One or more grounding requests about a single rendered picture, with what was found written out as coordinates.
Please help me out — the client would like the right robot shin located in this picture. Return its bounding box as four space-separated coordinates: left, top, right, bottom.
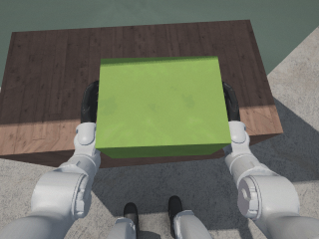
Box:
172 210 194 234

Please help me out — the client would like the pedestal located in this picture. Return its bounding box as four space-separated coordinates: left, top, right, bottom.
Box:
0 19 283 168

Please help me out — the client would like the right robot hand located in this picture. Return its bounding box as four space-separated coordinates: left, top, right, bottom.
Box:
222 81 241 121

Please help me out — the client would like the robot right forearm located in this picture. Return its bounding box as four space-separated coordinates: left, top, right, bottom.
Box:
222 120 300 212

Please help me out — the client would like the robot right upper arm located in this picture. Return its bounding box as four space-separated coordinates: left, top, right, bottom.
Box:
237 175 319 239

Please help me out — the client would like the robot left forearm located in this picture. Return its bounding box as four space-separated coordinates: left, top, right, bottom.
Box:
31 121 101 211

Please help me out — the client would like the left robot hand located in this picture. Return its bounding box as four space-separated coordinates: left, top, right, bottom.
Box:
80 80 100 123

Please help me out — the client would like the right robot thigh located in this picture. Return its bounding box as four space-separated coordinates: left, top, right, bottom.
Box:
174 214 213 239

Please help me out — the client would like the carton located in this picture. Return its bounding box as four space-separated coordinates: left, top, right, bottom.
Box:
95 56 232 158

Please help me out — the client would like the robot left upper arm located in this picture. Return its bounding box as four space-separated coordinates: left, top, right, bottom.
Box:
0 171 92 239

